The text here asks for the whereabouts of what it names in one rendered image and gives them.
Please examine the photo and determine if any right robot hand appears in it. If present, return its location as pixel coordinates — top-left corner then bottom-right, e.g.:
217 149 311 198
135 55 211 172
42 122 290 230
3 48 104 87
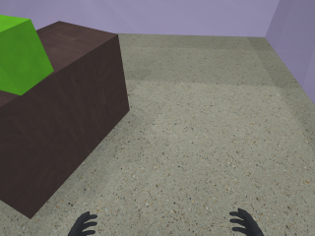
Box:
229 208 264 236

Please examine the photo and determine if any pedestal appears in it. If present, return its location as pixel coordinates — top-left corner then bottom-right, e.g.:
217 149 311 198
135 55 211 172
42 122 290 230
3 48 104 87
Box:
0 21 130 219

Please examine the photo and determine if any carton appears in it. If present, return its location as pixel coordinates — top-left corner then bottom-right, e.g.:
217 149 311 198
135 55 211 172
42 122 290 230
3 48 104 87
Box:
0 15 54 95

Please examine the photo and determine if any left robot hand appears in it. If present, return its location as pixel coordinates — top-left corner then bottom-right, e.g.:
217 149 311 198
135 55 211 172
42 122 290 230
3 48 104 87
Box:
67 211 97 236

